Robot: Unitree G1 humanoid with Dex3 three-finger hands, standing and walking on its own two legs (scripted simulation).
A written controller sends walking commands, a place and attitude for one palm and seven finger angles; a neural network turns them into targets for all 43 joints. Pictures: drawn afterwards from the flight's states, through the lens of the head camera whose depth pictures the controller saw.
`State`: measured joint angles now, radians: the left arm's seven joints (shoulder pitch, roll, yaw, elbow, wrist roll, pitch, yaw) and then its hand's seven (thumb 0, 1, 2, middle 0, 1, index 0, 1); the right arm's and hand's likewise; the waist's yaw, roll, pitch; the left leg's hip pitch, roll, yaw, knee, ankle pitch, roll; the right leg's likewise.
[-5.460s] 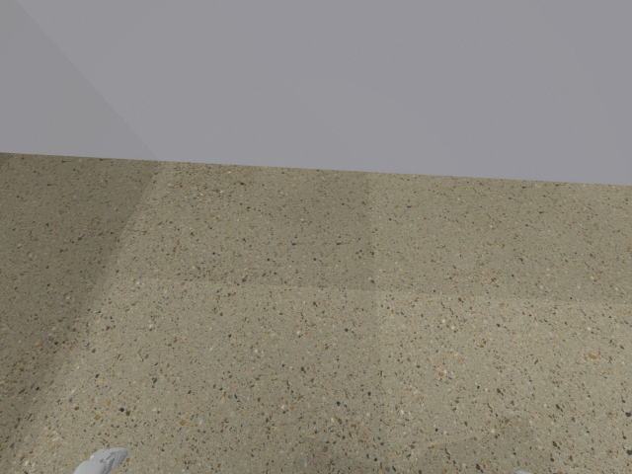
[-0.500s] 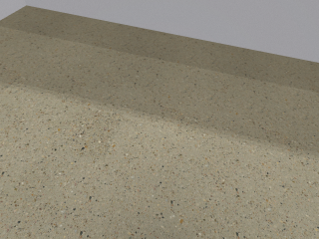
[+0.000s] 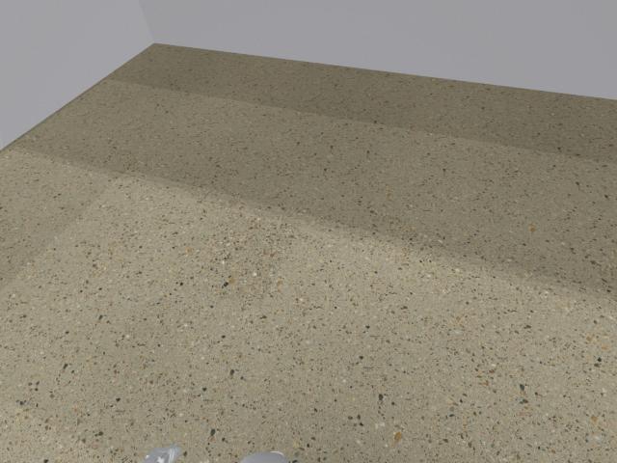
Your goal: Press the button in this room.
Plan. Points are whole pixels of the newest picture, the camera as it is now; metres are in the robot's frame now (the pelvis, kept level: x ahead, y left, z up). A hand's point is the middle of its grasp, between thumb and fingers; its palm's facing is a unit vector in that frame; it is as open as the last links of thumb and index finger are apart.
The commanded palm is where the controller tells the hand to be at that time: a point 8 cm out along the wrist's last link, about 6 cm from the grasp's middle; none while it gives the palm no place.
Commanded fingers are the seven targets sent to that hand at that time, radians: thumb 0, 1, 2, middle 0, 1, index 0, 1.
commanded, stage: turn or walk to find it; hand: left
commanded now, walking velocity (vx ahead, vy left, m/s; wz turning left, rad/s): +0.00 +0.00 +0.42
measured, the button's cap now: out of the picture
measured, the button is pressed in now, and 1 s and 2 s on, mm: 0 0 0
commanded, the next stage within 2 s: none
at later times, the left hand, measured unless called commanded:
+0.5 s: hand out of the picture -0.06 +0.26 -0.18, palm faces +0.29 -0.93 -0.23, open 7.4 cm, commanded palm none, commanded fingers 0.00 0.90 0.90 -0.20 -0.30 -0.20 -0.30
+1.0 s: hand out of the picture -0.04 +0.21 -0.14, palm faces +0.42 -0.86 -0.28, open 7.4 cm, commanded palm none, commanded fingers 0.00 0.90 0.90 -0.20 -0.30 -0.20 -0.30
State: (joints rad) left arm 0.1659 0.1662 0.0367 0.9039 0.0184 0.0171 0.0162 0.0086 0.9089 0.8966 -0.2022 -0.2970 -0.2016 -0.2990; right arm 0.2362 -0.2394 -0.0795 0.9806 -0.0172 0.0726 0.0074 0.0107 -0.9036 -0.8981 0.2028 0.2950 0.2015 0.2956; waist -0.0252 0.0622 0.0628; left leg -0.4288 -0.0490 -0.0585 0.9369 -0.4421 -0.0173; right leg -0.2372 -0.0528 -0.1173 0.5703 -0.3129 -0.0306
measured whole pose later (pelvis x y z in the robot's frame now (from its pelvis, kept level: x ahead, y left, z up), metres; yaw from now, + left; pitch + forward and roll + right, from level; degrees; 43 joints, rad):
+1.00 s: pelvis -0.06 -0.01 +0.00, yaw +25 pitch -2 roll +1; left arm 0.16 0.16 0.04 0.91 0.02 0.02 0.02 0.01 0.91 0.90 -0.20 -0.30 -0.20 -0.30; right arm 0.27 -0.24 -0.08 0.99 -0.02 0.08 0.01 0.01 -0.90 -0.90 0.20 0.29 0.20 0.30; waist -0.03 0.06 0.06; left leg -0.45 -0.06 -0.07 0.90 -0.41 -0.02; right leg -0.22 -0.04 -0.10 0.55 -0.30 -0.03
